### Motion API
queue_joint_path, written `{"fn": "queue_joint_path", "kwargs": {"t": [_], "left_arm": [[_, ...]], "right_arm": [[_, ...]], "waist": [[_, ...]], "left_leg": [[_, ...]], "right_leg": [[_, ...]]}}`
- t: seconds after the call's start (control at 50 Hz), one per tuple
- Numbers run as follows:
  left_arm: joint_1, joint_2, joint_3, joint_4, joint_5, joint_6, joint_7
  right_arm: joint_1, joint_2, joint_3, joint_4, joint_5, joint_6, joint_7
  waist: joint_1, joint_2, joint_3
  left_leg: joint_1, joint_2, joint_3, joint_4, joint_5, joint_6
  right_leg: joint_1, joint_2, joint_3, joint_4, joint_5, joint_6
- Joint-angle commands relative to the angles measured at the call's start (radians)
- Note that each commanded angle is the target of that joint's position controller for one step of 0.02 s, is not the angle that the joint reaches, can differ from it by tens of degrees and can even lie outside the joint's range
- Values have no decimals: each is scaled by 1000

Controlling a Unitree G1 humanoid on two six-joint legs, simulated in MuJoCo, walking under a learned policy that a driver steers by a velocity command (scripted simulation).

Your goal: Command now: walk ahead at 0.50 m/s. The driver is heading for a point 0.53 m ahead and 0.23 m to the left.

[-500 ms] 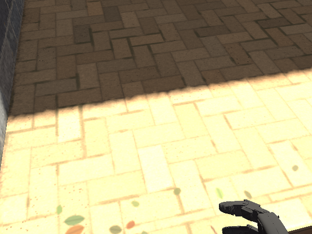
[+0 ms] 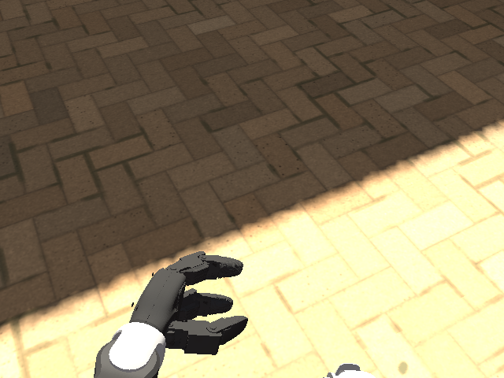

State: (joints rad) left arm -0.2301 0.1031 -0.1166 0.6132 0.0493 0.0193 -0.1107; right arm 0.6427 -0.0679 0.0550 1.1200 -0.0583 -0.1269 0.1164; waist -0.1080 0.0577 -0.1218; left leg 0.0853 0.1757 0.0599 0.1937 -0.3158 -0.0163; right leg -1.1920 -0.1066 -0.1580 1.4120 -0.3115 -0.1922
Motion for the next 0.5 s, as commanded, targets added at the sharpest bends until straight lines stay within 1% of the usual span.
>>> {"fn": "queue_joint_path", "kwargs": {"t": [0.02, 0.04, 0.06, 0.08, 0.1, 0.12, 0.14, 0.16, 0.18, 0.2, 0.22, 0.24, 0.26, 0.28, 0.3, 0.32, 0.34, 0.36, 0.38, 0.4, 0.42, 0.44, 0.46, 0.48, 0.5], "left_arm": [[165, 211, 102, -3, 9, -34, 9], [420, 229, 110, 89, -21, -48, 8], [707, 292, 144, 224, 32, -35, 28], [745, 348, 183, 295, 19, -57, 41], [643, 317, 176, 298, -5, -89, 52], [530, 288, 165, 292, -13, -99, 62], [444, 214, 147, 295, -7, -96, 62], [396, 128, 129, 310, -4, -93, 62], [343, 65, 112, 315, 5, -91, 68], [345, 52, 109, 326, 35, -100, 68], [334, 57, 112, 335, 41, -112, 79], [309, 89, 133, 317, 25, -123, 85], [322, 78, 134, 308, 18, -130, 92], [324, 92, 137, 300, 25, -141, 97], [354, 90, 135, 320, 40, -151, 95], [396, 103, 134, 319, 43, -155, 99], [450, 126, 136, 341, 59, -159, 100], [511, 134, 137, 361, 73, -160, 96], [546, 141, 136, 371, 85, -161, 94], [590, 114, 126, 383, 86, -162, 91], [595, 118, 126, 378, 92, -163, 87], [593, 130, 129, 370, 86, -161, 82], [619, 141, 134, 379, 73, -159, 74], [650, 149, 136, 398, 65, -161, 67], [680, 147, 135, 418, 59, -164, 62]], "right_arm": [[-28, -328, -99, -85, 27, -52, 11], [84, -219, -77, -115, -18, -49, 17], [51, -149, -89, -117, -20, -25, 26], [-12, -133, -110, -114, 18, -10, 30], [-42, -97, -113, -84, 36, -10, 15], [-52, -70, -104, -67, 27, -15, -7], [-136, -52, -91, -116, 34, -18, -22], [-200, -55, -80, -129, 38, -10, -30], [-237, -41, -77, -131, 49, 2, -40], [-250, -72, -84, -137, 45, 12, -44], [-289, -69, -80, -137, 44, 12, -36], [-332, -83, -87, -154, 42, 4, -22], [-359, -106, -92, -157, 40, 1, -12], [-357, -118, -103, -152, 36, -5, -2], [-383, -136, -107, -161, 33, -10, 6], [-411, -154, -110, -181, 27, -15, 11], [-457, -162, -111, -208, 28, -15, 6], [-517, -172, -114, -217, 32, -11, -8], [-545, -176, -118, -226, 40, -9, -16], [-566, -169, -118, -220, 38, -1, -30], [-583, -157, -119, -226, 40, 5, -34], [-615, -157, -119, -233, 38, 9, -33], [-667, -146, -115, -245, 37, 18, -26], [-707, -133, -111, -266, 43, 30, -20], [-744, -120, -108, -280, 45, 43, -17]], "waist": [[216, 163, -122], [243, -128, -423], [299, -258, -478], [295, -315, -267], [252, -257, -127], [202, -183, -76], [159, -78, -57], [133, -32, -42], [93, -13, -5], [54, 12, 12], [26, -26, 24], [21, -33, 36], [33, -63, 25], [24, -108, 52], [29, -67, 66], [52, -83, 71], [73, -75, 81], [98, -74, 87], [107, -74, 82], [127, -102, 64], [126, -110, 64], [132, -107, 67], [145, -125, 71], [153, -124, 86], [156, -123, 116]], "left_leg": [[-245, 77, -31, 224, 1459, 136], [-630, -26, -127, 543, 899, 94], [-734, -145, -246, 825, 149, 105], [-794, -177, -329, 1324, 222, 97], [-870, -157, -353, 1534, 282, 106], [-895, -150, -340, 1677, 308, 115], [-931, -138, -320, 1730, 337, 125], [-952, -123, -310, 1734, 348, 142], [-974, -116, -320, 1715, 363, 163], [-994, -103, -320, 1631, 417, 164], [-999, -99, -315, 1578, 407, 176], [-989, -93, -268, 1523, 336, 159], [-974, -104, -250, 1486, 335, 158], [-962, -114, -235, 1535, 348, 153], [-996, -115, -251, 1556, 386, 173], [-1044, -118, -259, 1498, 377, 169], [-1117, -121, -273, 1428, 389, 168], [-1187, -115, -280, 1375, 395, 162], [-1219, -124, -270, 1296, 422, 158], [-1217, -122, -259, 1200, 464, 152], [-1186, -118, -225, 1110, 488, 142], [-1126, -118, -169, 1015, 485, 122], [-1061, -106, -105, 935, 465, 111], [-1005, -103, -74, 865, 438, 106], [-982, -99, -63, 792, 418, 107]], "right_leg": [[884, 118, 13, -287, 86, -1], [1388, -73, 441, -432, 224, -90], [1405, -216, 835, -766, 11, -62], [1131, -232, 903, -883, -159, -31], [913, -206, 790, -859, -323, 2], [805, -226, 729, -843, -251, -6], [763, -257, 687, -867, -155, 19], [733, -266, 625, -877, -102, 41], [685, -249, 557, -901, -57, 73], [665, -234, 476, -920, 26, 106], [659, -183, 348, -935, 80, 140], [682, -169, 241, -996, 96, 140], [696, -153, 187, -1032, 119, 110], [704, -147, 141, -1078, 194, 106], [729, -148, 98, -1103, 215, 112], [815, -174, 81, -1125, 285, 76], [922, -181, 64, -1136, 368, 59], [1014, -193, 46, -1149, 415, 49], [1098, -179, 19, -1151, 474, 56], [1163, -161, -7, -1163, 507, 58], [1181, -154, -44, -1183, 567, 68], [1181, -141, -79, -1201, 615, 72], [1176, -138, -118, -1223, 616, 79], [1179, -134, -144, -1246, 633, 90], [1198, -155, -146, -1258, 681, 90]]}}
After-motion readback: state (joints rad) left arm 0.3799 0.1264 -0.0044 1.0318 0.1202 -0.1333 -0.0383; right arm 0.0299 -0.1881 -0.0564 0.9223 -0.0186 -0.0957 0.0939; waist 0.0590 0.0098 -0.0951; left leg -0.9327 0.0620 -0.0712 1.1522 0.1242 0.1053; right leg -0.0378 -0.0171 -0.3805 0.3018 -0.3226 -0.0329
